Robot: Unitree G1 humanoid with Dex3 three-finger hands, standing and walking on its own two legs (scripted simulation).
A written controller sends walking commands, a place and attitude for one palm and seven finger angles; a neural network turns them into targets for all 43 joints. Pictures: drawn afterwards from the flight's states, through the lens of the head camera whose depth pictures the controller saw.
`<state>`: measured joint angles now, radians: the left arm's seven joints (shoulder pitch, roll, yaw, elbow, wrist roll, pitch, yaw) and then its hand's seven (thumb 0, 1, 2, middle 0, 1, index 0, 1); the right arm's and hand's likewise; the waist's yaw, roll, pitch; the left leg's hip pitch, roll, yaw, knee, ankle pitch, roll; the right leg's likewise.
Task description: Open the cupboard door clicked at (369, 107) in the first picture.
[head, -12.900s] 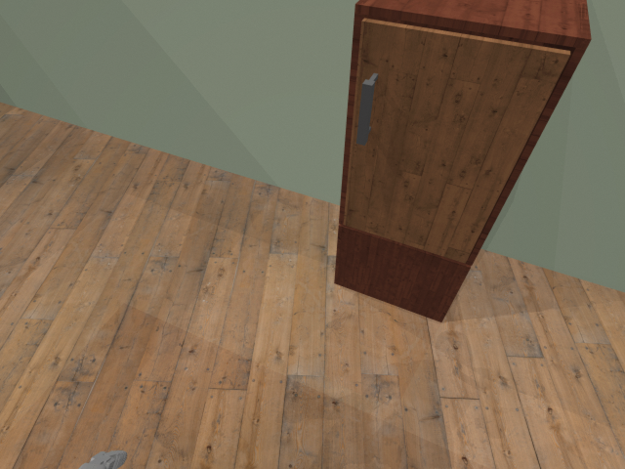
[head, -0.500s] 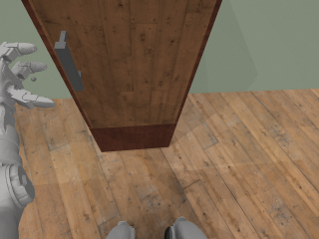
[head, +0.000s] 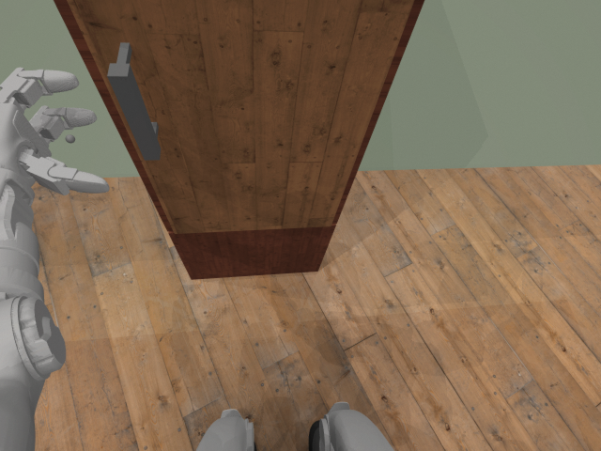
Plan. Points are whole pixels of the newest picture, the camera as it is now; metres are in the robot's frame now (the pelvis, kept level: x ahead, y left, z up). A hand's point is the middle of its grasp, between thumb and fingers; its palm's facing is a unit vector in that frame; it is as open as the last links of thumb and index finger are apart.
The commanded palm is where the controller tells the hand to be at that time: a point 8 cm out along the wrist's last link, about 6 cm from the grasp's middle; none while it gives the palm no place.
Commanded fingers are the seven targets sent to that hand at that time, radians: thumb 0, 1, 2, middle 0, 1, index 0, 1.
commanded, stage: slide the fingers in behind the handle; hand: left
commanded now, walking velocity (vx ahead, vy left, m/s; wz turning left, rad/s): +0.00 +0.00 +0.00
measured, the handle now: (139, 106) +0.54 +0.20 +0.08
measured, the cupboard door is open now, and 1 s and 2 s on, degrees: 0 0 0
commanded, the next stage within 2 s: close the thumb around the handle in 1.54 s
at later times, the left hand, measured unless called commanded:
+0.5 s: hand (102, 138) +0.48 +0.23 +0.09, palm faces +0.05 -1.00 +0.00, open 14.0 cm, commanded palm +0.46 +0.27 +0.08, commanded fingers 0.00 -0.50 0.30 -0.30 -1.20 -0.30 -1.20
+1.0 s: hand (136, 135) +0.49 +0.19 +0.09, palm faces +0.05 -1.00 +0.00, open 14.0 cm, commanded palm +0.46 +0.23 +0.08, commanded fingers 0.00 -0.50 0.30 -0.30 -1.20 -0.30 -1.20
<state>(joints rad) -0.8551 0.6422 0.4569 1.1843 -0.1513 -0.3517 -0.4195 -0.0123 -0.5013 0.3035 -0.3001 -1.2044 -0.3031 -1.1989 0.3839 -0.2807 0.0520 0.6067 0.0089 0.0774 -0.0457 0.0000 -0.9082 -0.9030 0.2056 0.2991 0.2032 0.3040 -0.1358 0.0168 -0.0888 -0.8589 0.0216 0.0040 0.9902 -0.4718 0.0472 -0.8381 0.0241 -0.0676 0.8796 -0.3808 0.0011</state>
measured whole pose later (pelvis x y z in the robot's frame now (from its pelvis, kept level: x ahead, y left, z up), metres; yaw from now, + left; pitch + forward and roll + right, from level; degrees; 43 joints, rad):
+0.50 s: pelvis +0.00 +0.00 +0.00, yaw -1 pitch +19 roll -3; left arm -0.81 0.55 0.43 1.13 -0.14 -0.36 -0.33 -0.01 -0.50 0.30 -0.30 -1.20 -0.30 -1.20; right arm 0.40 -0.27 0.04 0.60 0.01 0.08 -0.03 0.00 -0.91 -0.90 0.21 0.30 0.20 0.30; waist -0.13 0.02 -0.10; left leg -0.83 0.02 0.02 0.97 -0.47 0.05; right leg -0.82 0.03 -0.05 0.87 -0.38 0.00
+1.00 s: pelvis +0.00 -0.01 +0.00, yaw +0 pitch +19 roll -3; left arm -0.84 0.47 0.37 1.13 -0.13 -0.39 -0.23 -0.01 -0.50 0.30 -0.30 -1.20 -0.30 -1.20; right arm 0.38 -0.26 0.03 0.62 0.00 0.06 -0.01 0.00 -0.91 -0.90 0.20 0.30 0.20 0.30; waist -0.13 0.03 -0.10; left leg -0.84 0.02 0.01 0.98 -0.47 0.04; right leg -0.83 0.02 -0.06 0.89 -0.39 -0.01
